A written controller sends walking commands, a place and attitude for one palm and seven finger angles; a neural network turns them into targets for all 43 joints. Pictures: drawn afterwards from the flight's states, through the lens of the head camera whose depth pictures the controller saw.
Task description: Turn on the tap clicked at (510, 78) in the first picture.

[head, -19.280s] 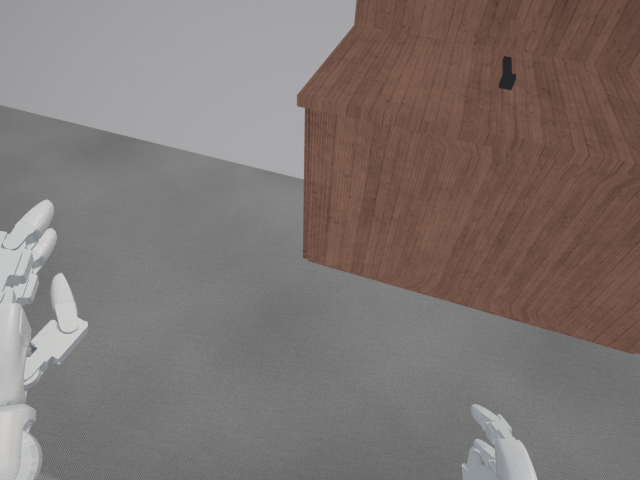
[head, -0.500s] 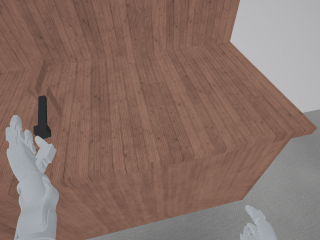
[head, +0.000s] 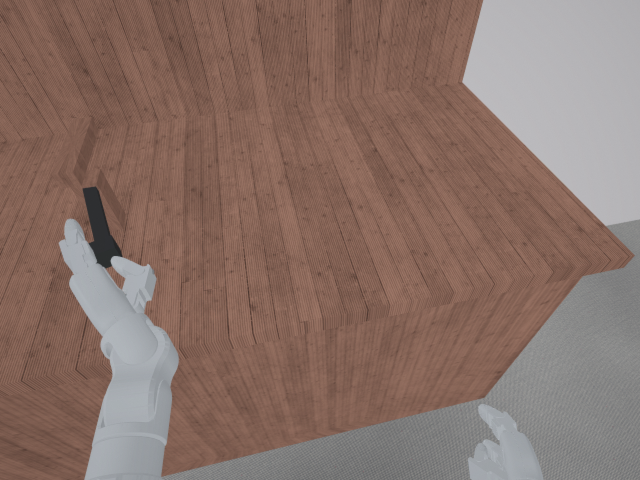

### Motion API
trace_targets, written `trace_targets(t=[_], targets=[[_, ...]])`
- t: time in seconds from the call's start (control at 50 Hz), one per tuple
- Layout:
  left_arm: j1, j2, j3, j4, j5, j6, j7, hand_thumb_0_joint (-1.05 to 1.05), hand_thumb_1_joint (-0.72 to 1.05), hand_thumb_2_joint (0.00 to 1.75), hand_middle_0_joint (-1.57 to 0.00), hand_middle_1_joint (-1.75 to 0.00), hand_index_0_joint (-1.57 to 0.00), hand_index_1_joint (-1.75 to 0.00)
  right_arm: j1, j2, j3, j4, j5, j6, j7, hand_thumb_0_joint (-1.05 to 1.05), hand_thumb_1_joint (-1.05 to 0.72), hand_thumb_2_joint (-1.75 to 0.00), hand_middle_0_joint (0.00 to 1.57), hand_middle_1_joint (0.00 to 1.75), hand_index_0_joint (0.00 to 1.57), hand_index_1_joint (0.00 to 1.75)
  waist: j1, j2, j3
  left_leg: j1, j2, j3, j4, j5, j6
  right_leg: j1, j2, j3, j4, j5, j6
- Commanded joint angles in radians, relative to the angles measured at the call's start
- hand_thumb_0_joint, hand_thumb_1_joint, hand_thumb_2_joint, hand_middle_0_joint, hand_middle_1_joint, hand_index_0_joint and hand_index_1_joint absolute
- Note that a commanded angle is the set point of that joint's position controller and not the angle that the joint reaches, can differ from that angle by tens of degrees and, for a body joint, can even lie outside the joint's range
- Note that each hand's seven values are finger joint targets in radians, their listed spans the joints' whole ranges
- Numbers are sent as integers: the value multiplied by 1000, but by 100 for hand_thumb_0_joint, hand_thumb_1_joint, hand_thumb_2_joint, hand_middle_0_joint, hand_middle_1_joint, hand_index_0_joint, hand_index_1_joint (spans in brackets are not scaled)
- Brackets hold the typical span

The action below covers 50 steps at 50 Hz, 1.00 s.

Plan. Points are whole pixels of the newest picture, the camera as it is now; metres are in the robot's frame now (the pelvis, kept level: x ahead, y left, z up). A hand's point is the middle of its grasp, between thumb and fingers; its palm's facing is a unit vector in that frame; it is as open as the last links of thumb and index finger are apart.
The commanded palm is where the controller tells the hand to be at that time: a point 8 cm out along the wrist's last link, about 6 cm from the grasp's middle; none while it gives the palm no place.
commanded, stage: push the lever round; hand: left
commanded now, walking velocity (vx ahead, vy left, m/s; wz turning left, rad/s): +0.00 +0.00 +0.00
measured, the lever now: (106, 252) +0.34 +0.31 +0.11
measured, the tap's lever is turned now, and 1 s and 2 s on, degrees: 17 52 63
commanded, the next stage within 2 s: lift the hand up off the lever in 1.14 s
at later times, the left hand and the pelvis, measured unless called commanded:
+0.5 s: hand (190, 246) +0.37 +0.21 +0.10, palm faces +0.79 -0.62 -0.05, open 7.9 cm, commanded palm +0.32 +0.24 +0.10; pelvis +0.00 -0.01 +0.00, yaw +0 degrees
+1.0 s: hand (209, 228) +0.40 +0.20 +0.10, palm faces +0.80 -0.59 -0.07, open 8.1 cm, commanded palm +0.35 +0.24 +0.10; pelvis +0.00 -0.01 +0.00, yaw -1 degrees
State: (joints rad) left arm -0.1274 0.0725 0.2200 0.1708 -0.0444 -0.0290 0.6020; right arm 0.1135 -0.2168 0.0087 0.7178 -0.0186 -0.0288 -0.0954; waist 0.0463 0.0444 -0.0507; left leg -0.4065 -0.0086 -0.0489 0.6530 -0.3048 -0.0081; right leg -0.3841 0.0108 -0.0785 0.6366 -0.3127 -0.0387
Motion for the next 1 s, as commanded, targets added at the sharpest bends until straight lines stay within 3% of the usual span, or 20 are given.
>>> trace_targets(t=[0.0, 0.18, 0.2, 0.22, 0.3, 0.32, 0.38, 0.4, 0.46, 0.5, 0.58, 0.6, 0.62, 0.7, 0.74, 0.78, 0.8, 0.88, 0.9, 0.98], targets=[[-341, 182, 29, -191, 44, -33, 33, 0, 90, 90, -15, -15, -15, -15, -137, -111, -36, -144, 1, -32, -4, 0, -90, -90, 20, 30, 20, 30, -17, -52, -224, 81, 6, 3, -84, 133, 19, 101, -31, 55, -125, 126, 13], [-460, 115, -30, -120, 64, -16, 97, 0, 90, 90, -15, -15, -15, -15, -167, -95, -35, -131, -6, -12, 0, 0, -90, -90, 20, 30, 20, 30, -28, -68, -208, 76, 7, 9, -90, 78, 21, 92, -41, 64, -155, 62, 15], [-470, 156, 11, -114, 69, -17, 107, 0, 90, 90, -15, -15, -15, -15, -168, -97, -37, -124, -4, -8, -3, 0, -90, -90, 20, 30, 20, 30, -24, -63, -207, 78, 9, 7, -94, 73, 21, 94, -39, 65, -157, 52, 13], [-485, 118, -24, -112, 70, -16, 111, 0, 90, 90, -15, -15, -15, -15, -173, -93, -36, -131, -6, -7, -1, 0, -90, -90, 20, 30, 20, 30, -27, -60, -224, 79, 6, 13, -94, 70, 22, 100, -42, 67, -157, 51, 16], [-484, 172, 49, -55, 76, -9, 143, 0, 90, 90, -15, -15, -15, -15, -169, -93, -42, -117, -10, 7, 2, 0, -90, -90, 20, 30, 20, 30, -11, -84, -237, 69, 10, 13, -89, 92, 21, 128, -44, 71, -167, 70, 16], [-515, 127, 5, -65, 77, -10, 145, 0, 90, 90, -15, -15, -15, -15, -175, -88, -39, -126, -9, 10, 6, 0, -90, -90, 20, 30, 20, 30, -21, -70, -250, 77, 8, 18, -85, 102, 21, 125, -48, 70, -161, 82, 17], [-545, 108, 1, -40, 86, -7, 172, 0, 90, 90, -15, -15, -15, -15, -167, -85, -43, -118, -18, 12, 16, 0, -90, -90, 20, 30, 20, 30, -18, -56, -257, 84, 12, 18, -79, 146, 17, 129, -48, 63, -150, 137, 12], [-514, 150, 55, -24, 89, -2, 182, 0, 90, 90, -15, -15, -15, -15, -165, -88, -48, -115, -18, 17, 17, 0, -90, -90, 20, 30, 20, 30, -3, -68, -260, 76, 14, 16, -82, 156, 16, 142, -45, 60, -151, 140, 11], [-554, 110, 23, -12, 95, 5, 197, 0, 90, 90, -15, -15, -15, -15, -163, -83, -49, -123, -21, 24, 26, 0, -90, -90, 20, 30, 20, 30, -14, -98, -278, 75, 14, 27, -68, 186, 18, 153, -52, 64, -145, 197, 18], [-531, 149, 76, 21, 101, 14, 212, 0, 90, 90, -15, -15, -15, -15, -157, -87, -55, -114, -23, 31, 30, 0, -90, -90, 20, 30, 20, 30, 1, -99, -274, 66, 17, 23, -73, 192, 16, 162, -50, 62, -147, 196, 15], [-599, 94, 29, 27, 115, 20, 230, 0, 90, 90, -15, -15, -15, -15, -150, -82, -56, -115, -27, 34, 44, 0, -90, -90, 20, 30, 20, 30, -20, -96, -289, 78, 18, 37, -54, 224, 18, 150, -54, 58, -134, 251, 19], [-575, 126, 69, 45, 117, 26, 237, 0, 90, 90, -15, -15, -15, -15, -153, -85, -60, -109, -28, 37, 44, 0, -90, -90, 20, 30, 20, 30, -3, -82, -279, 66, 18, 31, -63, 206, 16, 149, -50, 56, -142, 213, 15], [-608, 105, 45, 50, 119, 26, 241, 0, 90, 90, -15, -15, -15, -15, -150, -83, -56, -112, -26, 37, 47, 0, -90, -90, 20, 30, 20, 30, -19, -103, -274, 67, 18, 35, -61, 203, 18, 141, -51, 55, -141, 209, 18], [-610, 165, 110, 60, 128, 26, 255, 0, 90, 90, -15, -15, -15, -15, -139, -85, -64, -106, -29, 45, 48, 0, -90, -90, 20, 30, 20, 30, -2, -96, -313, 57, 18, 38, -56, 217, 19, 174, -54, 66, -136, 247, 19], [-644, 137, 75, 56, 135, 22, 254, 0, 90, 90, -15, -15, -15, -15, -139, -80, -61, -111, -25, 47, 51, 0, -90, -90, 20, 30, 20, 30, -13, -76, -309, 57, 19, 43, -51, 220, 18, 162, -57, 67, -128, 254, 18], [-667, 131, 66, 90, 139, 21, 255, 0, 90, 90, -15, -15, -15, -15, -135, -81, -60, -103, -27, 47, 52, 0, -90, -90, 20, 30, 20, 30, -23, -87, -280, 46, 20, 43, -52, 187, 20, 138, -55, 66, -141, 206, 20], [-655, 167, 106, 111, 139, 20, 255, 0, 90, 90, -15, -15, -15, -15, -137, -85, -64, -97, -27, 48, 49, 0, -90, -90, 20, 30, 20, 30, -15, -84, -264, 39, 21, 40, -60, 161, 21, 132, -51, 67, -154, 157, 19], [-739, 148, 74, 151, 139, -2, 259, 0, 90, 90, -15, -15, -15, -15, -138, -82, -61, -94, -28, 40, 47, 0, -90, -90, 20, 30, 20, 30, -35, -106, -247, 22, 21, 44, -53, 72, 26, 97, -56, 84, -187, 35, 28], [-732, 188, 115, 172, 139, -6, 262, 0, 90, 90, -15, -15, -15, -15, -137, -87, -63, -85, -29, 41, 42, 0, -90, -90, 20, 30, 20, 30, -29, -107, -242, 14, 20, 40, -59, 55, 27, 94, -51, 82, -191, -2, 25], [-796, 169, 94, 201, 146, -22, 273, 0, 90, 90, -15, -15, -15, -15, -121, -84, -62, -82, -32, 41, 46, 0, -90, -90, 20, 30, 20, 30, -39, -79, -279, 14, 23, 45, -50, 69, 25, 98, -56, 83, -171, 43, 26]])
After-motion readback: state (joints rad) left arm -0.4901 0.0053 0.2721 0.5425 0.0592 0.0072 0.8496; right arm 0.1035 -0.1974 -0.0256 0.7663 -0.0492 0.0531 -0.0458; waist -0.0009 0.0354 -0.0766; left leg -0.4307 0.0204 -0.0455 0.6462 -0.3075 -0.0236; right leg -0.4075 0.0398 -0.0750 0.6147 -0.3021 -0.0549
